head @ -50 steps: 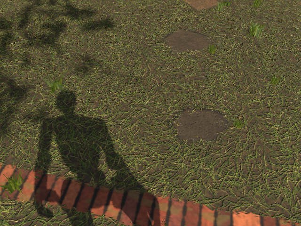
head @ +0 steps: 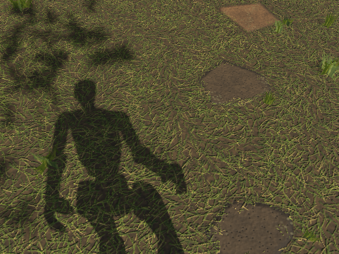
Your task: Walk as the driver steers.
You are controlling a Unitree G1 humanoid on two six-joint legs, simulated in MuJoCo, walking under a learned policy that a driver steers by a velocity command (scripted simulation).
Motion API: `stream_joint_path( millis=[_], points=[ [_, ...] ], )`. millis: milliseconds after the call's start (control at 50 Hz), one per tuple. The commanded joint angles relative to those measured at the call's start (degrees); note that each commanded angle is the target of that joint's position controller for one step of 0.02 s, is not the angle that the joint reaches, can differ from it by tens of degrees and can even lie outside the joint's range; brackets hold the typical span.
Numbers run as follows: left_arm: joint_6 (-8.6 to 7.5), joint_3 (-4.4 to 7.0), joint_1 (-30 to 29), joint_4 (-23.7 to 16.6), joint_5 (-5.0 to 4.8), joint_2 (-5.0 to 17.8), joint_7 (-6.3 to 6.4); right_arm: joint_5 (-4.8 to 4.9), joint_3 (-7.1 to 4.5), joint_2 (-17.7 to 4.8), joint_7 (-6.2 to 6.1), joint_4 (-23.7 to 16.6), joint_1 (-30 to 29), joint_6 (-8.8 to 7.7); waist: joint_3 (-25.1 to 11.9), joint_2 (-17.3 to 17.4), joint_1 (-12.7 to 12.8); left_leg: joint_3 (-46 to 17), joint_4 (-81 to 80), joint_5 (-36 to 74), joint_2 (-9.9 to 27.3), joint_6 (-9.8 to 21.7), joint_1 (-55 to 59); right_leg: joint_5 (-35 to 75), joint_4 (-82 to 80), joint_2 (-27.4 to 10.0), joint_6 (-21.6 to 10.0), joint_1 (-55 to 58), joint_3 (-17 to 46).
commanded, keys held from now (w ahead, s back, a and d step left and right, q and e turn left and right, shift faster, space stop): w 0.12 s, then w+e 0.78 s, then w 0.10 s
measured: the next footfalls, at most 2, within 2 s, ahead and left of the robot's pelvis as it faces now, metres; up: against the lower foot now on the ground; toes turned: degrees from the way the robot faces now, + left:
right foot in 0.44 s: +0.41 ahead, -0.15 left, +0.00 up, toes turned -9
left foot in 0.92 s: +0.74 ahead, -0.04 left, +0.00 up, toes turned -27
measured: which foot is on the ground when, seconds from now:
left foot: down 0.00-0.42, up 0.44-0.90, down 0.92-1.00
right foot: up 0.00-0.42, down 0.44-0.94, up 0.96-1.00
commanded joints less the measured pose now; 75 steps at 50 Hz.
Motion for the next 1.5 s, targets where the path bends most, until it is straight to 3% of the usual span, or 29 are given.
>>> stream_joint_path(
  millis=[20, 80, 200, 320, 380, 420, 440, 460, 480, 500, 540, 620, 740, 840, 900, 920, 940, 960, 980, 1000, 1040, 1200, 1320, 1380, 1400, 1420, 1440, 1460, 1500],
  points=[
    [-0.55, 1.71, -1.2, -4.05, 0.44, 5.26, 0.44, -0.85, -0.84, -4.87, 0.11, -1.06, 3.26, -0.57, -4.17, 5.66, -0.79, -18.32, -17.33, 4.42, 14.91, 9.39, 14.87, 6.33, 0.16, -6.89, -0.35, -14.98, 2.76],
    [1.0, 1.54, -1.72, -4.58, 0.87, 2.95, 0.63, -0.53, -1.34, -6.88, -0.18, 0.42, 5.37, -0.93, -2.03, 4.85, 0.49, -13.71, -20.61, 9.36, 14.15, 10.7, 11.07, 9.86, -5.44, -7.57, 1.11, -15.28, 1.75],
    [0.77, 1.15, -13.24, -8.08, 0.85, 1.91, -0.26, -0.44, -1.68, -8.69, -1.97, 2.2, 9.12, -0.48, 0.79, 4.65, -2.47, -4.21, -23.09, 10.16, 11.71, 7.83, 12.76, 28.49, -26.09, -5.78, 1.98, -16.88, -0.55],
    [0.81, 0.77, -21.25, -12.27, 0.31, 2.24, -2.16, 0.07, -2.11, -9.16, -2.4, 4.76, 13.48, 0.71, 3.16, 3.61, -4.63, -0.03, -19.87, 12.83, 16.15, 6.14, 25.35, 25.42, -33.29, -3.78, -0.9, -20.61, -0.65],
    [0.77, 1.56, -19.23, -13.47, 0.51, 4.06, -3.27, 0.25, -2.75, -11.01, -2.92, 3.82, 11.43, 1.92, 0.52, 5.54, -2.17, 2.45, -11.37, 32.79, 17.08, 4.31, 28.9, 17.0, -33.46, -0.58, -3.34, -14.89, -4.64],
    [1.08, 4.22, -5.66, -10.41, 0.46, 8.24, -3.12, -0.01, -2.63, -11.1, -3.55, 2.53, 10.1, 3.06, -7.5, 5.13, 4.89, 6.02, 7.92, 45.75, 13.9, 1.59, 24.81, 16.67, -35.59, 4.52, -6.1, 3.89, -7.49],
    [1.47, 6.15, 4.12, -8.75, 0.58, 13.55, -2.21, -0.88, -1.86, -10.04, -3.87, 0.73, 11.0, 2.85, -13.99, -1.7, 7.9, 6.92, 26.47, 30.18, 11.22, -0.83, 10.38, 17.35, -35.96, -3.86, -10.15, 21.91, 6.71],
    [1.37, 6.68, 5.11, -8.86, 0.07, 17.72, -2.12, -2.11, 0.94, -1.3, -2.45, -1.32, 16.61, 0.82, -20.06, -14.86, 2.16, 1.35, 45.67, -20.94, -1.99, -4.58, -15.3, 7.49, -43.17, -17.21, -21.52, 41.4, 39.27],
    [1.25, 5.3, 6.84, -9.06, 0.35, 12.74, -1.92, 0.45, -0.07, -6.65, -1.53, -1.61, 11.32, -1.71, -22.27, -9.51, 5.8, -9.03, 51.82, -24.07, -0.89, -3.18, -22.74, 2.52, -49.43, -17.56, -20.78, 44.2, 44.9],
    [0.89, 4.71, 3.86, -9.51, 0.68, 10.08, -1.56, 2.22, -0.69, -9.11, -1.08, -3.33, 6.18, -3.15, -14.26, -7.35, 6.02, -9.08, 51.11, -19.04, 2.18, -1.69, -27.18, 6.57, -49.84, -15.69, -17.86, 38.7, 36.39],
    [0.56, 3.73, -4.08, -11.99, 1.06, 6.98, -1.49, 0.32, -1.19, -9.22, -1.86, -3.66, 3.03, -3.58, -7.07, 1.81, 1.79, -8.46, 41.52, -11.52, 6.5, -1.69, -20.7, 18.46, -51.1, -11.46, -14.84, 21.59, 24.65],
    [0.53, 3.68, -5.3, -13.37, 1.08, 7.66, -0.46, -1.04, -1.54, -7.13, -2.39, -5.22, 3.31, -0.99, -3.97, -0.07, -1.85, -7.35, 30.04, -7.8, 7.51, -4.68, -13.65, 27.34, -55.04, -8.36, -14.98, 8.92, 17.6],
    [1.39, 4.33, 0.23, -12.63, 0.47, 9.46, 1.03, -0.63, -0.57, -4.58, -1.85, -9.73, -9.22, -0.93, -1.36, -2.54, 2.62, -5.44, 5.34, 14.24, 2.45, -6.26, -8.04, 21.99, -54.46, -3.1, -9.9, 3.51, 12.4],
    [2.24, 4.3, 3.18, -11.82, 0.12, 8.78, 1.4, 0.23, -1.26, -7.58, -0.9, -12.14, -12.3, -1.85, -1.76, -3.8, 2.96, -8.17, -1.55, 10.08, 1.38, -4.78, -6.7, 18.95, -47.72, -6.24, -8.58, 12.16, 19.93],
    [2.7, 3.96, 1.34, -13.2, 0.61, 7.64, 1.52, -0.09, -2.59, -10.34, -1.05, -10.2, -3.12, -2.82, -5.87, -5.34, -2.18, -7.07, -4.98, 5.97, 1.62, -1.32, 6.52, 25.52, -38.3, -4.05, -6.35, 12.69, 21.16],
    [2.45, 2.8, 0.47, -14.29, 1.34, 4.79, 1.2, -1.13, -3.36, -12.93, -1.36, -9.07, 5.55, -3.02, -13.3, -2.37, -6.2, -12.71, -2.49, 5.14, 8.8, 2.31, 20.41, 23.17, -25.36, -1.18, -4.49, 7.32, 17.12],
    [1.74, 1.68, 8.33, -15.13, 0.24, 1.1, 1.08, -1.97, -4.83, -17.93, -1.58, -7.35, 13.5, -2.26, -22.28, 12.69, -4.78, -35.35, -4.11, -3.23, 21.64, 11.74, 42.32, 5.24, -5.9, 7.07, 0.13, -12.03, 9.06],
    [1.38, 1.65, 10.26, -14.5, -0.5, 4.02, 1.1, -0.32, -4.18, -14.32, -1.05, -6.1, 14.73, -1.74, -22.06, 18.48, -4.67, -49.15, -9.53, -14.6, 25.72, 13.96, 43.9, -10.7, 3.91, 5.25, 0.88, -21.94, 8.93],
    [1.4, 2.7, 5.99, -14.18, -0.65, 8.48, 1.03, 0.23, -2.95, -9.76, -0.92, -7.03, 11.66, -1.51, -13.37, 11.07, -5.67, -42.38, -10.84, -18.35, 22.99, 11.32, 36.69, -6.56, 7.37, 2.52, 0.97, -25.04, 10.1],
    [1.54, 2.76, 1.39, -15.06, -0.11, 8.63, 1.1, -0.24, -2.35, -8.19, -0.87, -7.65, 8.53, -1.04, -8.15, 6.18, -5.24, -34.35, -11.49, -14.18, 20.28, 9.31, 29.19, -2.35, 7.14, 0.45, 1.13, -24.22, 7.72],
    [1.42, 2.93, -2.57, -16.5, 0.98, 7.15, 0.84, -1.04, -1.45, -6.25, -0.69, -7.28, 5.07, -0.78, -2.31, 5.54, -2.72, -25.12, -14.55, -3.68, 16.05, 8.36, 17.95, 2.29, 0.63, -2.56, 0.94, -21.0, 6.51],
    [1.01, 0.73, -10.87, -19.53, 1.29, 2.01, -0.4, 0.55, -2.57, -10.84, -1.04, -4.5, 7.66, -0.41, -1.37, 5.64, -3.13, -10.73, -20.17, 9.39, 12.63, 8.74, 12.12, 18.27, -24.9, -4.23, 2.3, -14.33, 0.41],
    [0.59, 0.91, -19.04, -22.52, 0.48, 3.86, -1.52, 1.51, -2.63, -12.31, -1.08, -1.51, 13.34, 1.04, 0.34, 6.5, -4.95, -10.0, -17.11, 9.59, 15.3, 6.7, 17.87, 19.7, -35.03, -1.85, 0.84, -11.17, -1.05],
    [0.47, 2.65, -10.65, -20.34, 1.0, 7.08, -1.43, 1.69, -2.51, -12.72, -1.45, -1.14, 12.47, 1.9, -4.32, 6.05, 0.89, -6.93, -5.9, 24.37, 13.64, 4.0, 18.15, 17.89, -39.86, 1.01, -2.17, 3.63, -3.64],
    [0.59, 4.09, -1.73, -18.0, 1.29, 10.08, -0.9, 1.07, -1.71, -10.89, -1.59, -1.61, 12.43, 1.86, -10.12, 4.38, 4.83, -4.2, 5.78, 24.11, 10.69, 1.98, 12.65, 18.68, -38.98, -1.4, -4.29, 16.96, -1.07],
    [1.06, 5.44, 6.53, -17.12, 2.46, 16.05, -0.29, -0.26, 0.03, -6.05, -1.47, -3.8, 15.43, 1.01, -19.27, -6.84, 5.92, -0.22, 27.85, 5.4, 4.37, -1.94, -6.7, 17.1, -38.73, -16.22, -11.41, 38.18, 19.55],
    [1.4, 5.12, 8.46, -16.13, 1.4, 15.15, -0.57, 0.21, 0.59, -4.95, -1.36, -3.56, 16.86, -0.13, -23.51, -14.95, 5.5, -5.37, 40.22, -24.53, -0.34, -2.82, -18.83, 8.93, -47.27, -22.21, -16.64, 42.93, 38.59],
    [1.29, 3.81, 5.64, -16.46, 1.12, 11.48, -0.8, 1.61, -0.89, -10.36, -0.99, -4.3, 13.18, -0.8, -16.03, -9.24, 5.67, -8.41, 45.26, -23.01, 3.25, -2.06, -24.66, 4.15, -48.83, -20.21, -14.49, 37.3, 34.36],
    [1.05, 2.59, -1.58, -17.33, 1.55, 7.97, -1.11, 1.34, -1.0, -10.06, -1.03, -5.4, 7.75, -0.76, -6.27, -3.63, 2.7, -6.36, 41.04, -13.64, 7.54, -1.63, -23.31, 9.78, -51.74, -15.23, -11.69, 22.63, 21.36]
  ],
)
